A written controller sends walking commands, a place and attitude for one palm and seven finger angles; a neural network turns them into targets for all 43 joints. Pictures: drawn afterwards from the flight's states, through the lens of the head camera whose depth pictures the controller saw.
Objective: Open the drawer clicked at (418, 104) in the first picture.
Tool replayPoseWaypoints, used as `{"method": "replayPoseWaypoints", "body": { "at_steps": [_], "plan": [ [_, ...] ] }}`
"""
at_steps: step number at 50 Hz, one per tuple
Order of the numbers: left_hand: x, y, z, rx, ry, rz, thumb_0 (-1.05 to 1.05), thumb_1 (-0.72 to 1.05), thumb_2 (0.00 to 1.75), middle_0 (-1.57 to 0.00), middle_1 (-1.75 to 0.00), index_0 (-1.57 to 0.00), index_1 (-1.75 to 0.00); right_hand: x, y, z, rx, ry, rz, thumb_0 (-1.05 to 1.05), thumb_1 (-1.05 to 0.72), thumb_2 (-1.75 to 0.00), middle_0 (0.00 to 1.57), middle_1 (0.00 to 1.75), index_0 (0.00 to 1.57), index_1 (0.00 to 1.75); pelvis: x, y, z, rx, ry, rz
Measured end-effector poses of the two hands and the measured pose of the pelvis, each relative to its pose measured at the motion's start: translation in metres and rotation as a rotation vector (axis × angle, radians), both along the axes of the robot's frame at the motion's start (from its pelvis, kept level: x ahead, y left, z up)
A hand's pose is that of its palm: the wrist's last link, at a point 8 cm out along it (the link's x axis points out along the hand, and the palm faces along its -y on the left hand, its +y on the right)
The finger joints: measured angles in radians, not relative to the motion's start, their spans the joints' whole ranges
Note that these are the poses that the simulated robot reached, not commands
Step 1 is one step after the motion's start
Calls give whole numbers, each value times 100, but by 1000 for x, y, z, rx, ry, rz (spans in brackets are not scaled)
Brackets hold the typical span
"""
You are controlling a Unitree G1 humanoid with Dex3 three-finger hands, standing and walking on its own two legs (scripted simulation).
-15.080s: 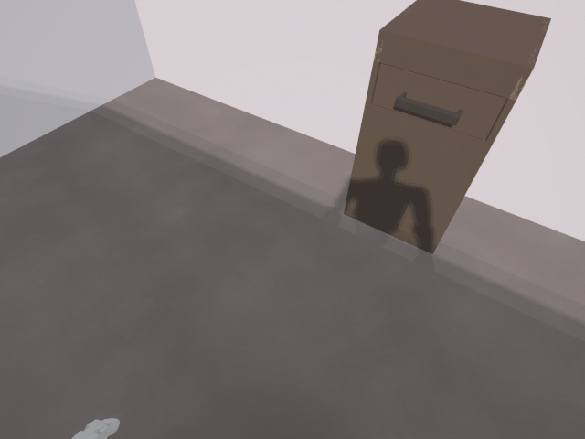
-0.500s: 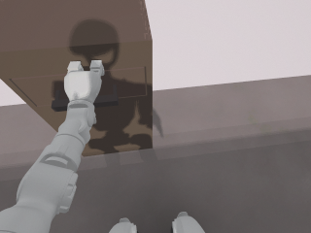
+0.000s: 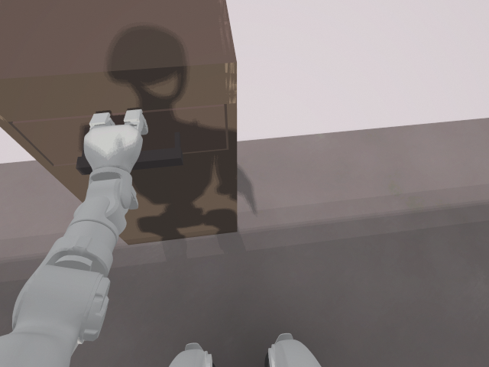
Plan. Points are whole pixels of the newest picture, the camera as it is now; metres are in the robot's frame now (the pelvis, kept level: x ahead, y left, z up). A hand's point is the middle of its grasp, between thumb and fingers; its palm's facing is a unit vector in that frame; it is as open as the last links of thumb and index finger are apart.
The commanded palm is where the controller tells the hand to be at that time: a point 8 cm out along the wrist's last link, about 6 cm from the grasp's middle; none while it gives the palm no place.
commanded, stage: move the hooked fingers above the handle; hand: left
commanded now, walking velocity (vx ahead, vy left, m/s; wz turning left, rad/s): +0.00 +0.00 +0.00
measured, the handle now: (132, 151) +0.53 +0.20 -0.05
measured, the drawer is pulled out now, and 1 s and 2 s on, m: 0.00 0.00 0.00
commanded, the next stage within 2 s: lower the fingers behind the handle in 0.78 s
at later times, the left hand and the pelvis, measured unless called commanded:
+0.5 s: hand (122, 159) +0.48 +0.19 +0.00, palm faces +0.01 +0.01 -1.00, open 13.8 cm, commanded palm +0.45 +0.19 +0.06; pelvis +0.01 +0.00 +0.01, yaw -1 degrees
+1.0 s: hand (117, 163) +0.47 +0.20 +0.00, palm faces -0.05 +0.05 -1.00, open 13.8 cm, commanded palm +0.46 +0.19 +0.05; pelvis +0.01 +0.00 +0.01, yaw -1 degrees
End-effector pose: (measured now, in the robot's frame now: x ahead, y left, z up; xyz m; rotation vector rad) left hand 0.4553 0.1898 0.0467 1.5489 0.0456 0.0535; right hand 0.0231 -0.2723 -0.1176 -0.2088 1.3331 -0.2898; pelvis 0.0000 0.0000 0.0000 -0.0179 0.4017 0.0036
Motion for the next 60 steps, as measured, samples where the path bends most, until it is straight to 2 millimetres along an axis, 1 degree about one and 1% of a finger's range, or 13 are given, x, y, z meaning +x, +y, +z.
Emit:
{"method": "replayPoseWaypoints", "body": {
  "at_steps": [7, 12, 18, 24, 30, 32, 36, 41, 44, 47, 53, 56, 60],
  "plan": [
    [4, 18, 17, 34, 56, 84, 0, -49, 30, -32, -120, -32, -120, -5, 13, 0, 43, 38, -21, 1, -91, -90, 20, 30, 20, 30, 5, 0, 9, -1, -19, 7],
    [5, -8, 28, -13, 108, -15, 0, -49, 30, -32, -120, -32, -120, -1, 17, 7, 49, 29, -18, 1, -91, -90, 20, 30, 20, 30, 13, 0, 16, -2, -47, 15],
    [7, -30, 16, -72, 78, -102, 0, -49, 30, -32, -120, -32, -120, 6, 11, 11, 24, -11, -22, 1, -91, -90, 21, 30, 20, 30, 14, -1, 12, 1, -37, -2],
    [2, -4, 7, 10, -6, -13, 0, -49, 30, -32, -120, -32, -120, 9, 6, 0, 31, -1, -10, 1, -91, -90, 20, 30, 20, 30, 11, -1, 6, 7, -10, -13],
    [-8, 24, 13, 46, 56, 105, 0, -49, 30, -32, -120, -32, -120, 14, 10, -1, 55, 17, -2, 1, -91, -90, 20, 30, 20, 30, 11, -2, 11, 4, -27, 6],
    [-9, 18, 18, 26, 86, 85, 0, -49, 30, -32, -120, -32, -120, 17, 11, 2, 52, 13, 5, 1, -91, -90, 20, 30, 20, 30, 13, -2, 14, 2, -41, 16],
    [-7, -12, 27, -31, 103, -40, 0, -49, 30, -32, -120, -32, -120, 25, 10, 10, 31, -18, 17, 1, -91, -90, 20, 30, 20, 30, 15, -2, 18, 0, -65, 27],
    [2, -39, 27, -61, 34, -129, 0, -49, 30, -32, -120, -32, -120, 30, 4, 14, 6, -66, 11, 1, -91, -90, 21, 30, 20, 30, 13, -3, 14, 2, -52, 12],
    [5, -33, 22, -35, -14, -83, 0, -49, 30, -32, -120, -32, -120, 27, 2, 9, 9, -67, 7, 1, -91, -90, 20, 30, 20, 30, 10, -3, 9, 6, -35, -4],
    [4, -14, 14, 32, -11, 5, 0, -49, 30, -32, -120, -32, -120, 21, 3, 2, 26, -47, -1, 1, -91, -90, 20, 30, 20, 30, 7, -3, 8, 11, -24, -14],
    [-10, 21, -2, 53, 135, 126, 0, -49, 30, -32, -120, -32, -120, 7, 10, -2, 53, 12, -10, 1, -91, -90, 20, 30, 20, 30, 7, -5, 11, 11, -25, -3],
    [-11, 17, -4, 8, 173, 59, 0, -49, 30, -32, -120, -32, -120, 2, 9, 1, 32, 29, -1, 1, -91, -90, 21, 30, 20, 30, 8, -5, 11, 7, -24, 12],
    [-6, -5, -4, -31, 130, -95, 0, -49, 30, -32, -120, -32, -120, -1, 4, 2, -7, 32, 7, 1, -91, -90, 21, 30, 20, 30, 8, -5, 4, -1, -10, 24]
  ]
}}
